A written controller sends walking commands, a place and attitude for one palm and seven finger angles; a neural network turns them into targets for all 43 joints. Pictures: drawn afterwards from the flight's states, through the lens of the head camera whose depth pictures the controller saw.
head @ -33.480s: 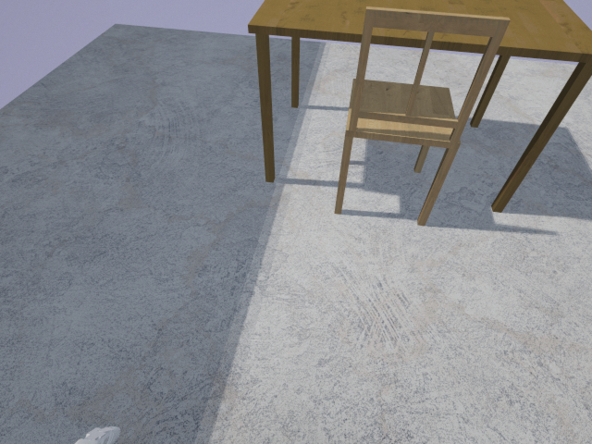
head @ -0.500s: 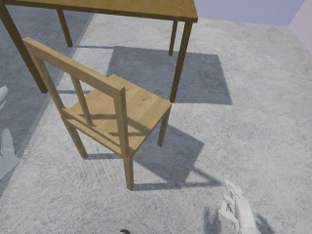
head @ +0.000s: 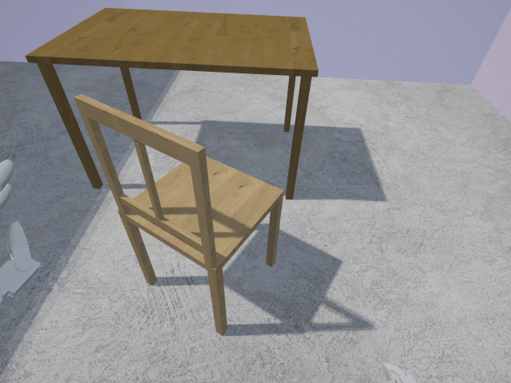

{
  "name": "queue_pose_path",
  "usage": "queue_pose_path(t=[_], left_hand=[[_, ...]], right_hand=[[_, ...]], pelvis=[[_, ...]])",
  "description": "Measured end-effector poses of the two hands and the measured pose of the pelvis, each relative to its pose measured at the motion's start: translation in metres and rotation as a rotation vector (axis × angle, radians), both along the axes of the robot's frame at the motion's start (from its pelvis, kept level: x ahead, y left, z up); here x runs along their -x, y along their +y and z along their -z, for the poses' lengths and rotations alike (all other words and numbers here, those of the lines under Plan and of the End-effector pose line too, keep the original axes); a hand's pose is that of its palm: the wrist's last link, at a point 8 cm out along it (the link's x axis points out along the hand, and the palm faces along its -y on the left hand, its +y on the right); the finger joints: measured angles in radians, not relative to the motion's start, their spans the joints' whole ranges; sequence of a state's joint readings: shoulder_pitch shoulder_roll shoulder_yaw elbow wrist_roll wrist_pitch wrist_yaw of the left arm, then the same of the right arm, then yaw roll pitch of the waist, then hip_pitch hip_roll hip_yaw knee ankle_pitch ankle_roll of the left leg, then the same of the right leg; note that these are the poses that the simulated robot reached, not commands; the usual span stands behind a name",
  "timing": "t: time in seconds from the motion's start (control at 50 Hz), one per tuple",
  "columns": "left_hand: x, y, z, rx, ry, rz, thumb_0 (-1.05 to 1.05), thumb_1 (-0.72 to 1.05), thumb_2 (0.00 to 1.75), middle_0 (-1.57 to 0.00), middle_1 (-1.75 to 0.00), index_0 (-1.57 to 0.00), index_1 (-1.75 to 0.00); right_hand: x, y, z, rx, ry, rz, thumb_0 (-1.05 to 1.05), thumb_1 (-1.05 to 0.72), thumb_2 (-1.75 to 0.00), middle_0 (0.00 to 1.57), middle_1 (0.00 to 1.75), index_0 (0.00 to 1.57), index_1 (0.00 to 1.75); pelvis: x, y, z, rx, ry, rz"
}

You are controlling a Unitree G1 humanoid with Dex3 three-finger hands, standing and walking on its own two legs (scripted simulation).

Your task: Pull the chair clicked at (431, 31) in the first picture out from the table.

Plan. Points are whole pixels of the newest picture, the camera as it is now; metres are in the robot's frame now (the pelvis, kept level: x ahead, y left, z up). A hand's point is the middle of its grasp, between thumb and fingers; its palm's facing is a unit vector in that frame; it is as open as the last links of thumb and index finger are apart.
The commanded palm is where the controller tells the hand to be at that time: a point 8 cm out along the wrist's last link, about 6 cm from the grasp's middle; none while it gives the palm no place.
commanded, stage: stop stepping back and stand still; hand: left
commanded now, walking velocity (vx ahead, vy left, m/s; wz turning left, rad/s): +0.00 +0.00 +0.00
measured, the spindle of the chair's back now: (150, 182) +0.62 +0.31 -0.07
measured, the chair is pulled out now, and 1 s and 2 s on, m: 0.55 0.55 0.55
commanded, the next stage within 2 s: let the arm hang, fingers relaxed in 0.12 s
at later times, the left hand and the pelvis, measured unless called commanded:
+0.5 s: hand out of the picture +0.07 +0.18 -0.16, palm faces +0.03 -0.99 -0.16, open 7.3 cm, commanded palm none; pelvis -0.01 +0.01 +0.00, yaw +2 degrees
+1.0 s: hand out of the picture -0.03 +0.18 -0.16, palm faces +0.07 -0.98 -0.19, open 7.3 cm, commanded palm none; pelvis +0.00 +0.01 +0.01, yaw +2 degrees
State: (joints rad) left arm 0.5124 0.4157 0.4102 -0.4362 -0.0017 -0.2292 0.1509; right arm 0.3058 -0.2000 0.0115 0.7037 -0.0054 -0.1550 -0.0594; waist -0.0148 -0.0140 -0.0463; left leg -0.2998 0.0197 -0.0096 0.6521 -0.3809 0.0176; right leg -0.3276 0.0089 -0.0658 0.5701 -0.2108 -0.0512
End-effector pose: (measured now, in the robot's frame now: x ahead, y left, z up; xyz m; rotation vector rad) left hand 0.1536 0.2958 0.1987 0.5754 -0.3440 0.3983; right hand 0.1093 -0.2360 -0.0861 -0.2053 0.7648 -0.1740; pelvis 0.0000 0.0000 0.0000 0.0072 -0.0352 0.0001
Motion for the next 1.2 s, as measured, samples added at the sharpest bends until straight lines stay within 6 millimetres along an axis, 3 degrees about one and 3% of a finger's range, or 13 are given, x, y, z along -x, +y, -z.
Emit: queue_pose_path(t=[0.12,0.24,0.28,0.32,0.36,0.44,0.5,0.64,0.76,0.84,0.92,1.06,1.2], left_hand=[[0.006,0.002,0.007,0.047,0.018,-0.019,0.01,0.89,0.9,-0.22,-0.31,-0.21,-0.3],[-0.002,0.004,0.016,0.038,0.066,-0.023,0.01,0.89,0.9,-0.21,-0.31,-0.21,-0.3],[-0.017,0.01,0.056,0.095,0.24,-0.018,0.0,0.9,0.9,-0.21,-0.3,-0.21,-0.3],[-0.025,0.014,0.117,0.214,0.476,-0.045,0.0,0.9,0.9,-0.2,-0.3,-0.2,-0.3],[-0.019,0.008,0.184,0.339,0.721,-0.078,0.0,0.9,0.9,-0.2,-0.3,-0.2,-0.3],[0.036,-0.031,0.291,0.537,1.177,-0.098,0.0,0.91,0.9,-0.2,-0.3,-0.2,-0.29],[0.095,-0.065,0.332,0.655,1.42,-0.114,0.0,0.93,0.9,-0.2,-0.3,-0.2,-0.29],[0.193,-0.053,0.339,0.706,1.656,-0.298,-0.02,1.0,0.9,-0.21,-0.3,-0.21,-0.3],[0.233,-0.05,0.328,0.702,1.769,-0.384,0.0,0.95,0.9,-0.21,-0.3,-0.2,-0.3],[0.231,-0.053,0.326,0.702,1.771,-0.388,0.0,0.93,0.9,-0.2,-0.3,-0.2,-0.3],[0.213,-0.06,0.327,0.705,1.732,-0.358,0.0,0.92,0.9,-0.2,-0.3,-0.2,-0.3],[0.166,-0.077,0.333,0.713,1.636,-0.267,0.0,0.91,0.9,-0.2,-0.3,-0.2,-0.3],[0.15,-0.073,0.331,0.688,1.616,-0.264,0.02,0.94,0.9,-0.2,-0.3,-0.2,-0.3]], right_hand=[[-0.011,0.007,-0.01,0.002,-0.037,-0.025,0.01,-0.91,-0.9,0.21,0.3,0.2,0.3],[-0.03,0.013,-0.015,-0.016,-0.082,-0.072,0.01,-0.91,-0.9,0.21,0.3,0.2,0.3],[-0.033,0.01,-0.003,-0.024,-0.027,-0.108,0.01,-0.9,-0.9,0.21,0.3,0.2,0.3],[-0.03,0.005,0.01,-0.022,0.057,-0.115,0.01,-0.91,-0.9,0.21,0.3,0.2,0.3],[-0.019,0.002,0.02,-0.017,0.132,-0.105,0.01,-0.91,-0.9,0.21,0.3,0.2,0.3],[0.018,-0.001,0.028,-0.005,0.269,-0.058,0.01,-0.91,-0.9,0.2,0.3,0.2,0.3],[0.054,0.0,0.03,-0.003,0.39,-0.023,0.01,-0.91,-0.9,0.2,0.3,0.2,0.3],[0.126,0.012,0.037,-0.035,0.646,0.023,0.01,-0.91,-0.9,0.2,0.3,0.2,0.3],[0.161,0.03,0.043,-0.093,0.743,0.057,0.01,-0.91,-0.9,0.2,0.3,0.2,0.3],[0.171,0.042,0.047,-0.127,0.766,0.066,0.0,-0.91,-0.9,0.2,0.3,0.2,0.3],[0.172,0.051,0.05,-0.154,0.765,0.068,0.0,-0.91,-0.9,0.2,0.3,0.2,0.3],[0.156,0.058,0.053,-0.173,0.716,0.07,0.0,-0.91,-0.9,0.2,0.3,0.2,0.3],[0.136,0.054,0.053,-0.173,0.67,0.069,0.0,-0.91,-0.9,0.2,0.3,0.2,0.3]], pelvis=[[0.002,0.002,-0.004,-0.004,-0.009,0.011],[0.001,0.001,-0.005,0.002,0.003,-0.009],[0.003,0.003,-0.002,0.007,0.011,-0.035],[0.004,0.006,0.001,0.009,0.013,-0.055],[0.005,0.008,0.003,0.005,0.008,-0.063],[0.006,0.009,0.003,-0.005,-0.002,-0.047],[0.006,0.008,-0.001,-0.001,-0.001,-0.033],[0.004,0.006,-0.008,0.011,0.009,-0.038],[0.002,0.01,-0.01,0.009,0.017,-0.034],[0.0,0.012,-0.01,0.005,0.021,-0.031],[-0.002,0.013,-0.01,0.001,0.023,-0.029],[-0.006,0.011,-0.01,-0.003,0.017,-0.026],[-0.011,0.007,-0.011,-0.003,0.012,-0.022]])
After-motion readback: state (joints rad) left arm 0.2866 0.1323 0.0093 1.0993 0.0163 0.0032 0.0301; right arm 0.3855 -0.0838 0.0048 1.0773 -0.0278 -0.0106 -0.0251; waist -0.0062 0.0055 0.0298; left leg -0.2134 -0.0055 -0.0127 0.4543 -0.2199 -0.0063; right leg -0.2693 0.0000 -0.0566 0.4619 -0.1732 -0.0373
